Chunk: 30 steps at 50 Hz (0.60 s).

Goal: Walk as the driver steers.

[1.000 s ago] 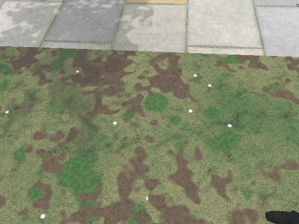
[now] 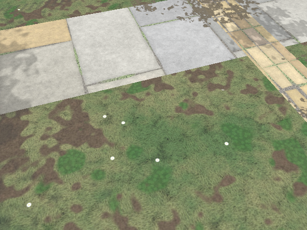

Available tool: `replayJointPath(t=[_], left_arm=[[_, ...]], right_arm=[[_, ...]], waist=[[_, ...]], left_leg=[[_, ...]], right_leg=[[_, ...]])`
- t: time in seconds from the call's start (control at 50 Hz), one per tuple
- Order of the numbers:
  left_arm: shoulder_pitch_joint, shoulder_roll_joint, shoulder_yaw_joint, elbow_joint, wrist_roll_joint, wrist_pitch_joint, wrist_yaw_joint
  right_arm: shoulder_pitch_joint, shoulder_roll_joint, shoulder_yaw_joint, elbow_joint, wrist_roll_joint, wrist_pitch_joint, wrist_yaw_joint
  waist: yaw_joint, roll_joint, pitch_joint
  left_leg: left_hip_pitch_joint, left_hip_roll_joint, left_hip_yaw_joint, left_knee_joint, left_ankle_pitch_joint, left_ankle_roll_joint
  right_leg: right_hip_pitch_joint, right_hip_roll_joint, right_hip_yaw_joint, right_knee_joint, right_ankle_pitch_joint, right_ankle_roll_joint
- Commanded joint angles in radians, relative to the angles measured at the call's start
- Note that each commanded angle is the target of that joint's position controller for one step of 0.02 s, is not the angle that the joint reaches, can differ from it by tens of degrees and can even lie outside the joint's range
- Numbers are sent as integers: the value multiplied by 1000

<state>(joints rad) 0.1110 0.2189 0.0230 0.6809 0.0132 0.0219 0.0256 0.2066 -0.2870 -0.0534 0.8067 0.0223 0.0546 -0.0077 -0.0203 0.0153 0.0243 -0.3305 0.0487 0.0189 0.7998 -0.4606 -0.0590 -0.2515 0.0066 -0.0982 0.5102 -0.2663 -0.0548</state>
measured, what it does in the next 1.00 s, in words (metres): walks ahead, turning left: left foot, then right foot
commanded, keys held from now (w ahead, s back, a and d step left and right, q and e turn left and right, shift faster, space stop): w+q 0.62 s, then w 0.38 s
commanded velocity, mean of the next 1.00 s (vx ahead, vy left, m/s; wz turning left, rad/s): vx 0.41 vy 0.00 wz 0.42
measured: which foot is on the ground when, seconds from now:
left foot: up 0.00-0.10, down 0.12-0.58, up 0.60-1.00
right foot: down 0.00-0.12, up 0.14-0.54, down 0.56-1.00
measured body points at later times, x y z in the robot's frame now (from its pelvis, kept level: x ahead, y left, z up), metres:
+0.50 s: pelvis +0.15 +0.05 +0.00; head +0.18 +0.09 +0.45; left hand +0.33 +0.34 -0.07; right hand +0.20 -0.23 -0.11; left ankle -0.04 +0.11 -0.73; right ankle +0.36 -0.04 -0.70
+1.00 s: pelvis +0.40 +0.15 +0.00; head +0.42 +0.18 +0.45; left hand +0.26 +0.41 -0.13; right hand +0.71 +0.06 -0.07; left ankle +0.47 +0.34 -0.71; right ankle +0.36 -0.02 -0.73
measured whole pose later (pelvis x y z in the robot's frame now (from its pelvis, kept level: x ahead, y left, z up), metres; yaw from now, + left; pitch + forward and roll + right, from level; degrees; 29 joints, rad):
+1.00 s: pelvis +0.40 +0.15 +0.00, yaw +28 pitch +2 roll -3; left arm 0.36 0.30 0.07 0.88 -0.03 -0.08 -0.02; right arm 0.07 -0.27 -0.03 0.64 0.02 -0.05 0.03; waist 0.10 0.03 0.02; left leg -0.57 0.09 -0.02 0.60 -0.09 0.03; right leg 0.03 0.01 -0.10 0.25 -0.30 0.03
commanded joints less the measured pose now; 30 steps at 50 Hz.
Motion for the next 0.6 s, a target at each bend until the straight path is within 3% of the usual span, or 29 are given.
replayJointPath(t=[0.02,0.08,0.1,0.12,0.14,0.16,0.18,0.2,0.24,0.3,0.36,0.4,0.44,0.5,0.52,0.54,0.56,0.58,0.6], left_arm=[[58,232,84,-27,-15,-12,10],[-22,229,89,-25,-38,-25,-3],[-48,213,88,-23,-44,-26,-7],[-67,163,77,-26,-39,-31,-11],[-101,81,54,-57,-12,-42,-23],[-178,105,59,-116,-23,-67,-28],[-174,164,73,-105,-43,-89,-38],[-139,190,81,-85,-46,-104,-46],[-121,197,86,-57,-10,-120,-43],[-142,148,75,-56,-12,-127,-50],[-214,113,58,-79,-20,-130,-57],[-271,109,53,-100,-27,-134,-67],[-295,120,53,-114,-32,-140,-74],[-239,162,67,-108,-36,-148,-73],[-190,182,76,-98,-36,-150,-69],[-90,213,93,-73,-35,-151,-60],[61,248,109,-42,-29,-150,-49],[240,310,118,-30,-9,-143,-37],[252,335,116,-4,4,-139,-52]], right_arm=[[-76,-92,-21,-96,4,-15,7],[27,-80,-26,-50,8,-30,23],[113,-78,-31,-6,8,-34,25],[215,-101,-43,41,8,-39,22],[312,-190,-67,57,11,-49,8],[283,-260,-74,11,-12,-78,21],[203,-201,-58,-23,-24,-102,21],[159,-164,-47,-32,-15,-117,14],[144,-144,-37,-42,3,-120,4],[194,-130,-32,-45,-8,-114,-13],[222,-150,-38,-49,-7,-108,-24],[254,-157,-42,-44,-4,-105,-27],[269,-163,-47,-41,4,-103,-29],[244,-177,-58,-48,9,-97,-33],[229,-181,-62,-56,6,-94,-32],[212,-173,-61,-66,0,-90,-30],[190,-150,-52,-85,-8,-88,-25],[201,-74,-25,-117,-35,-89,-22],[364,19,-2,-142,10,-100,-18]], waist=[[72,-125,-33],[-8,-113,-22],[-49,-101,-33],[-80,-37,-43],[-93,215,-66],[-103,273,-11],[-74,147,37],[-38,115,62],[-23,63,62],[-26,69,34],[-50,84,55],[-74,105,75],[-77,112,85],[-34,135,67],[-8,151,41],[43,158,-28],[121,141,-148],[171,0,-342],[58,-404,-477]], left_leg=[[-126,16,17,-7,-45,49],[74,-13,72,-231,61,124],[196,-44,101,-328,134,150],[339,-33,36,-375,114,183],[486,196,-313,-465,101,271],[472,335,-723,-605,-61,427],[462,333,-677,-641,-67,418],[458,291,-579,-631,-4,376],[451,225,-442,-624,204,318],[412,153,-313,-618,441,280],[302,104,-251,-619,455,254],[254,108,-261,-620,420,252],[251,126,-293,-601,413,249],[291,163,-338,-546,499,222],[298,160,-339,-494,616,211],[289,127,-318,-380,778,190],[211,65,-284,-179,807,155],[23,-17,-246,132,504,125],[-290,-136,-216,436,-152,83]], right_leg=[[133,-345,335,-266,-155,-198],[25,-293,233,-263,-227,-138],[-35,-255,168,-202,-227,-104],[-148,-195,79,-40,-210,-51],[-381,-81,-69,355,-278,46],[-628,50,64,505,-378,67],[-675,-22,152,579,-296,58],[-687,-48,159,568,-172,48],[-649,-72,147,490,-29,62],[-557,-41,117,363,130,94],[-442,-4,99,168,257,109],[-385,10,93,84,299,112],[-351,12,110,32,306,104],[-266,6,137,-12,266,75],[-198,17,126,-15,222,58],[-55,35,103,-33,205,31],[182,-5,125,-27,214,-8],[505,-212,352,10,86,-73],[725,-434,876,-169,-174,-211]])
